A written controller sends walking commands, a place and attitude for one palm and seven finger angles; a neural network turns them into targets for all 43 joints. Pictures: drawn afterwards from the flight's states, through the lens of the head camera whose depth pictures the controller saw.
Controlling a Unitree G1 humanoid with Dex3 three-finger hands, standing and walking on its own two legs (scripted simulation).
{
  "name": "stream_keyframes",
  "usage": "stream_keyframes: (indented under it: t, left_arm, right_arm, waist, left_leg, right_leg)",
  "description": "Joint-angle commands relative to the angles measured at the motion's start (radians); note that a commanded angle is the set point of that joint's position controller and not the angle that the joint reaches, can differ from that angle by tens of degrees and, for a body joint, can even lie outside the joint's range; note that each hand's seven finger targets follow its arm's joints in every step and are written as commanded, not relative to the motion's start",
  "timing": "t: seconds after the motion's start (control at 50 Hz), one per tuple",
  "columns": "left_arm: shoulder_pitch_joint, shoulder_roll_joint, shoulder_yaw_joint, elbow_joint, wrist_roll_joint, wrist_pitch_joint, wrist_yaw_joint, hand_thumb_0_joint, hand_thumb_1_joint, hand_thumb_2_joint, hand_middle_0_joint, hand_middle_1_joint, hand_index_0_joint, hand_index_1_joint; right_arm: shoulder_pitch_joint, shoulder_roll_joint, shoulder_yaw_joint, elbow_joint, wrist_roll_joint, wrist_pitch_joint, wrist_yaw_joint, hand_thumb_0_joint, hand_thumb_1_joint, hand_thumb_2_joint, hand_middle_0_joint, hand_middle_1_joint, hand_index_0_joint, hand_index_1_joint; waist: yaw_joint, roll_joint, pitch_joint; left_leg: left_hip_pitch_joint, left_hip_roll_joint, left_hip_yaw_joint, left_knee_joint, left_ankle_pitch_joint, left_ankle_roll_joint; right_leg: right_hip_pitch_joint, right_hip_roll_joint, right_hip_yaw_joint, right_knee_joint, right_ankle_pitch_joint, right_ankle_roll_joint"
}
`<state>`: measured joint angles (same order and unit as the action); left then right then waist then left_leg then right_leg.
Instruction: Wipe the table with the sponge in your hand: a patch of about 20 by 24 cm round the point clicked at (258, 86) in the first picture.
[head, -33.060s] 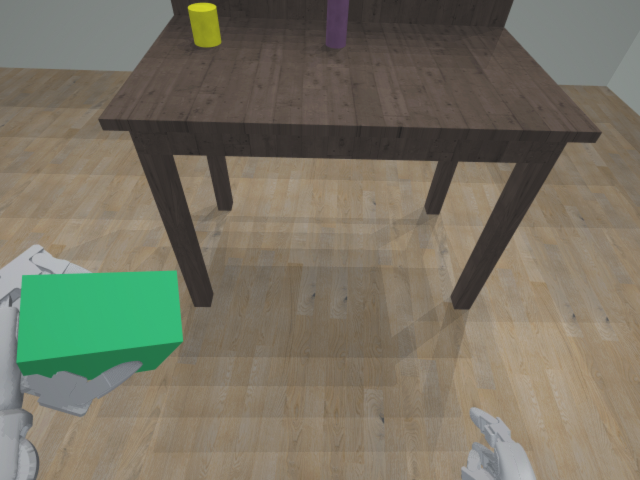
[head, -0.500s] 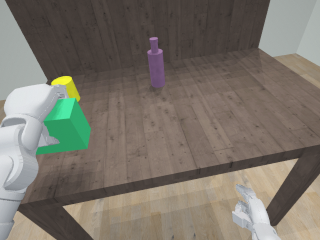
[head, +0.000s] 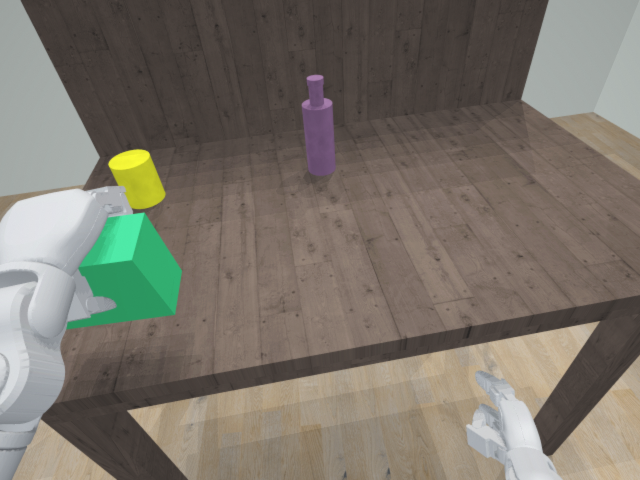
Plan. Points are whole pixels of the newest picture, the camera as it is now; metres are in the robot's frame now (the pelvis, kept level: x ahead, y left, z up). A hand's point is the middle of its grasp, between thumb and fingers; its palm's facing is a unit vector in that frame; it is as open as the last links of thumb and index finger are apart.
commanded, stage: bring the sponge back beside the body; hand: left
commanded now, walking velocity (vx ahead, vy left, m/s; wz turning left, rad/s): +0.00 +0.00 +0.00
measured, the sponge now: (108, 282) +0.24 +0.31 +0.16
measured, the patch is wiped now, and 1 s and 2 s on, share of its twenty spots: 0.95 0.95 0.95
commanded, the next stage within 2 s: step back with the hand held close in 0.98 s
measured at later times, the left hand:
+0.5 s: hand (83, 295) +0.20 +0.29 +0.19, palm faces +0.21 -0.07 -0.98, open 10.0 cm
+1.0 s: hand (81, 314) +0.18 +0.28 +0.19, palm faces +0.23 -0.10 -0.97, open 10.1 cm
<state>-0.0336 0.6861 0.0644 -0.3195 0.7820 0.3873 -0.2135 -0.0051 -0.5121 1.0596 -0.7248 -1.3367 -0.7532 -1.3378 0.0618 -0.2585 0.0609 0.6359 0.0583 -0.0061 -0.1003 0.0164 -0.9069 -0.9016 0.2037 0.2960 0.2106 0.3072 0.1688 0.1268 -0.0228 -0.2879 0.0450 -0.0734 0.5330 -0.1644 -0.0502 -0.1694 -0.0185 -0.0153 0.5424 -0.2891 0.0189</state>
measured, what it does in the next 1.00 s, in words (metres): stands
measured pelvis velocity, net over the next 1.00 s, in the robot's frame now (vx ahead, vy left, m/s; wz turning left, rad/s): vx -0.02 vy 0.00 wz -0.01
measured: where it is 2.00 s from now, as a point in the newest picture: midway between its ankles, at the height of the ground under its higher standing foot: outside the picture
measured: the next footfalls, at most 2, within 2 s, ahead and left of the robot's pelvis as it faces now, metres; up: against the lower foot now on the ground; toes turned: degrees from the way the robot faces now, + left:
left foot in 1.28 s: +0.00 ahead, +0.13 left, +0.00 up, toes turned +1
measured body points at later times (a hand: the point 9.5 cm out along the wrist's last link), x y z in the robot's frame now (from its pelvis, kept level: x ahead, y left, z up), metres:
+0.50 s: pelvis -0.01 +0.00 +0.00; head -0.05 -0.05 +0.44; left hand +0.18 +0.29 +0.25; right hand +0.25 -0.18 -0.06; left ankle +0.08 +0.15 -0.73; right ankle +0.01 -0.14 -0.73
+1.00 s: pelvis -0.02 +0.00 -0.01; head -0.08 -0.04 +0.44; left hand +0.16 +0.28 +0.24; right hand +0.25 -0.17 -0.05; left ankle +0.08 +0.15 -0.73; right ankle +0.01 -0.14 -0.73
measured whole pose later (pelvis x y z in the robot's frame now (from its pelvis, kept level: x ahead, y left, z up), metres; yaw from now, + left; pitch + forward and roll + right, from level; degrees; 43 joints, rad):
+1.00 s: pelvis -0.02 +0.00 -0.01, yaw -1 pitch -8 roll -1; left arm 0.13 0.64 0.06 -0.45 0.75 0.40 -0.17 -0.01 -0.51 1.06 -0.72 -1.34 -0.75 -1.34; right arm 0.03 -0.24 0.07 0.62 0.05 -0.02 -0.10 0.02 -0.91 -0.90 0.20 0.30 0.20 0.30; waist 0.17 0.13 -0.01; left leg -0.28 0.05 -0.06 0.58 -0.16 -0.05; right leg -0.18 -0.02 0.00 0.62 -0.30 0.02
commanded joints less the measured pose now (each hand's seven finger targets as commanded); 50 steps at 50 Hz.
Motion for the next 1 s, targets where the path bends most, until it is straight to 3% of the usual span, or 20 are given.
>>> stream_keyframes:
  t: [0.0,0.1,0.24,0.26,0.34,0.36,0.42,0.48,0.52,0.58,0.62,0.64,0.7,0.72,0.74,0.8,0.82,0.9,0.92,0.98]
  left_arm:
    - [-0.209,0.224,0.145,-0.184,0.011,-0.003,0.036,0.0,0.1,1.3,-1.2,-1.6,-1.2,-1.6]
    - [-0.185,0.241,0.162,-0.227,0.02,-0.011,0.047,0.0,0.1,1.3,-1.2,-1.6,-1.2,-1.6]
    - [-0.19,0.254,0.185,-0.289,0.033,-0.014,0.082,0.0,0.1,1.3,-1.2,-1.6,-1.2,-1.6]
    - [-0.161,0.243,0.183,-0.258,0.026,-0.013,0.084,0.0,0.1,1.3,-1.2,-1.6,-1.2,-1.6]
    - [-0.132,0.212,0.166,-0.261,0.013,-0.007,0.08,0.0,0.1,1.3,-1.2,-1.6,-1.2,-1.6]
    - [-0.099,0.206,0.167,-0.252,0.006,-0.008,0.08,0.0,0.1,1.3,-1.2,-1.6,-1.2,-1.6]
    - [-0.05,0.196,0.165,-0.279,-0.002,-0.006,0.071,0.0,0.1,1.3,-1.2,-1.6,-1.2,-1.6]
    - [-0.01,0.196,0.168,-0.288,-0.007,-0.014,0.07,0.0,0.1,1.3,-1.2,-1.6,-1.2,-1.6]
    - [-0.016,0.212,0.179,-0.348,0.003,-0.015,0.075,0.0,0.1,1.3,-1.2,-1.6,-1.2,-1.6]
    - [-0.009,0.209,0.179,-0.342,0.01,-0.025,0.088,0.0,0.1,1.3,-1.2,-1.6,-1.2,-1.6]
    - [-0.045,0.239,0.2,-0.368,0.022,-0.026,0.099,0.0,0.1,1.3,-1.2,-1.6,-1.2,-1.6]
    - [-0.082,0.235,0.192,-0.363,0.025,-0.028,0.106,0.0,0.1,1.3,-1.2,-1.6,-1.2,-1.6]
    - [-0.08,0.215,0.18,-0.294,0.019,-0.026,0.111,0.0,0.1,1.3,-1.2,-1.6,-1.2,-1.6]
    - [-0.094,0.21,0.176,-0.308,0.017,-0.019,0.107,0.0,0.1,1.3,-1.2,-1.6,-1.2,-1.6]
    - [-0.107,0.219,0.183,-0.301,0.014,-0.02,0.108,0.0,0.1,1.3,-1.2,-1.6,-1.2,-1.6]
    - [-0.064,0.187,0.16,-0.249,-0.005,-0.014,0.095,0.0,0.1,1.3,-1.2,-1.6,-1.2,-1.6]
    - [-0.062,0.18,0.154,-0.268,-0.003,-0.007,0.088,0.0,0.1,1.3,-1.2,-1.6,-1.2,-1.6]
    - [-0.053,0.177,0.144,-0.295,-0.01,-0.011,0.08,0.0,0.1,1.3,-1.2,-1.6,-1.2,-1.6]
    - [-0.06,0.177,0.144,-0.318,-0.002,-0.005,0.078,0.0,0.1,1.3,-1.2,-1.6,-1.2,-1.6]
    - [-0.069,0.206,0.166,-0.326,0.006,-0.012,0.088,0.0,0.1,1.3,-1.2,-1.6,-1.2,-1.6]
  right_arm:
    - [-0.269,-0.08,-0.02,-0.213,-0.006,-0.062,-0.007,0.0,-0.9,-0.9,0.2,0.3,0.2,0.3]
    - [-0.272,-0.079,-0.018,-0.216,-0.011,-0.069,-0.011,0.0,-0.9,-0.9,0.2,0.3,0.2,0.3]
    - [-0.282,-0.072,-0.019,-0.211,-0.014,-0.078,-0.01,0.0,-0.9,-0.9,0.2,0.3,0.2,0.3]
    - [-0.275,-0.072,-0.022,-0.204,-0.017,-0.077,-0.01,0.0,-0.9,-0.9,0.2,0.3,0.2,0.3]
    - [-0.285,-0.072,-0.022,-0.21,-0.01,-0.076,-0.011,0.0,-0.9,-0.9,0.2,0.3,0.2,0.3]
    - [-0.278,-0.071,-0.023,-0.208,-0.013,-0.075,-0.009,0.0,-0.9,-0.9,0.2,0.3,0.2,0.3]
    - [-0.301,-0.066,-0.021,-0.225,-0.004,-0.082,-0.009,0.0,-0.9,-0.9,0.2,0.3,0.2,0.3]
    - [-0.283,-0.073,-0.02,-0.223,-0.017,-0.073,-0.011,0.0,-0.9,-0.9,0.2,0.3,0.2,0.3]
    - [-0.299,-0.067,-0.02,-0.235,-0.01,-0.083,-0.01,0.0,-0.9,-0.9,0.2,0.3,0.2,0.3]
    - [-0.279,-0.071,-0.021,-0.218,-0.025,-0.077,-0.01,0.0,-0.9,-0.9,0.2,0.3,0.2,0.3]
    - [-0.294,-0.068,-0.024,-0.224,-0.018,-0.085,-0.01,0.0,-0.9,-0.9,0.2,0.3,0.2,0.3]
    - [-0.283,-0.069,-0.022,-0.215,-0.024,-0.082,-0.009,0.0,-0.9,-0.9,0.2,0.3,0.2,0.3]
    - [-0.284,-0.071,-0.028,-0.199,-0.026,-0.073,-0.012,0.0,-0.9,-0.9,0.2,0.3,0.2,0.3]
    - [-0.302,-0.067,-0.028,-0.208,-0.01,-0.08,-0.011,0.0,-0.9,-0.9,0.2,0.3,0.2,0.3]
    - [-0.291,-0.071,-0.028,-0.203,-0.019,-0.077,-0.012,0.0,-0.9,-0.9,0.2,0.3,0.2,0.3]
    - [-0.298,-0.073,-0.027,-0.203,-0.018,-0.068,-0.015,0.0,-0.9,-0.9,0.2,0.3,0.2,0.3]
    - [-0.315,-0.067,-0.027,-0.215,-0.006,-0.076,-0.014,0.0,-0.9,-0.9,0.2,0.3,0.2,0.3]
    - [-0.311,-0.07,-0.022,-0.214,-0.016,-0.067,-0.014,0.0,-0.9,-0.9,0.2,0.3,0.2,0.3]
    - [-0.325,-0.063,-0.022,-0.225,-0.006,-0.075,-0.012,0.0,-0.9,-0.9,0.2,0.3,0.2,0.3]
    - [-0.311,-0.071,-0.022,-0.214,-0.02,-0.067,-0.011,0.0,-0.9,-0.9,0.2,0.3,0.2,0.3]
  waist:
    - [0.0,-0.03,-0.149]
    - [0.004,-0.033,-0.152]
    - [0.014,0.022,-0.158]
    - [0.012,-0.019,-0.135]
    - [0.01,-0.007,-0.142]
    - [0.01,-0.039,-0.126]
    - [0.002,-0.031,-0.102]
    - [0.009,-0.075,-0.106]
    - [0.002,-0.016,-0.11]
    - [0.009,-0.038,-0.101]
    - [0.003,0.001,-0.103]
    - [0.006,0.017,-0.109]
    - [0.007,-0.023,-0.073]
    - [-0.003,0.014,-0.077]
    - [0.009,-0.003,-0.099]
    - [0.008,-0.059,-0.075]
    - [-0.002,-0.039,-0.073]
    - [0.007,-0.029,-0.082]
    - [-0.004,-0.014,-0.075]
    - [0.008,-0.02,-0.092]
  left_leg:
    - [0.122,-0.075,0.058,-0.084,-0.044,0.052]
    - [0.116,-0.073,0.051,-0.088,-0.066,0.053]
    - [0.112,-0.072,0.045,-0.09,-0.072,0.048]
    - [0.112,-0.071,0.051,-0.084,-0.069,0.048]
    - [0.113,-0.071,0.052,-0.081,-0.088,0.046]
    - [0.113,-0.069,0.055,-0.076,-0.082,0.045]
    - [0.102,-0.066,0.05,-0.075,-0.112,0.045]
    - [0.109,-0.068,0.062,-0.062,-0.088,0.05]
    - [0.108,-0.066,0.056,-0.065,-0.109,0.047]
    - [0.113,-0.068,0.065,-0.056,-0.082,0.047]
    - [0.113,-0.067,0.056,-0.058,-0.108,0.044]
    - [0.11,-0.071,0.062,-0.056,-0.09,0.044]
    - [0.114,-0.069,0.067,-0.056,-0.096,0.044]
    - [0.116,-0.067,0.057,-0.066,-0.122,0.04]
    - [0.11,-0.067,0.058,-0.064,-0.107,0.039]
    - [0.107,-0.068,0.065,-0.058,-0.113,0.042]
    - [0.106,-0.064,0.056,-0.067,-0.139,0.039]
    - [0.1,-0.066,0.063,-0.069,-0.137,0.04]
    - [0.093,-0.061,0.052,-0.075,-0.166,0.037]
    - [0.095,-0.064,0.061,-0.068,-0.142,0.037]
  right_leg:
    - [-0.08,0.046,-0.025,-0.134,0.011,-0.057]
    - [-0.075,0.048,-0.026,-0.124,-0.005,-0.06]
    - [-0.06,0.05,-0.015,-0.105,-0.021,-0.071]
    - [-0.076,0.048,-0.016,-0.114,-0.027,-0.067]
    - [-0.076,0.046,-0.008,-0.114,-0.031,-0.064]
    - [-0.087,0.046,-0.013,-0.119,-0.029,-0.061]
    - [-0.094,0.051,0.011,-0.126,-0.046,-0.062]
    - [-0.102,0.038,-0.006,-0.129,-0.042,-0.054]
    - [-0.094,0.049,0.015,-0.124,-0.052,-0.06]
    - [-0.106,0.04,-0.004,-0.125,-0.052,-0.057]
    - [-0.099,0.051,0.03,-0.124,-0.07,-0.067]
    - [-0.097,0.043,0.009,-0.116,-0.062,-0.066]
    - [-0.121,0.045,0.004,-0.128,-0.075,-0.06]
    - [-0.111,0.054,0.027,-0.123,-0.087,-0.067]
    - [-0.097,0.043,0.009,-0.109,-0.068,-0.064]
    - [-0.116,0.038,0.005,-0.12,-0.08,-0.054]
    - [-0.113,0.048,0.021,-0.117,-0.089,-0.058]
    - [-0.114,0.038,-0.007,-0.101,-0.075,-0.052]
    - [-0.111,0.049,0.008,-0.094,-0.087,-0.056]
    - [-0.111,0.042,-0.008,-0.085,-0.083,-0.055]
